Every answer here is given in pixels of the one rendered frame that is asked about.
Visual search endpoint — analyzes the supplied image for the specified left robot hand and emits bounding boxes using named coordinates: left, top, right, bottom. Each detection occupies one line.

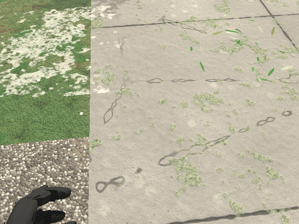
left=4, top=185, right=77, bottom=224

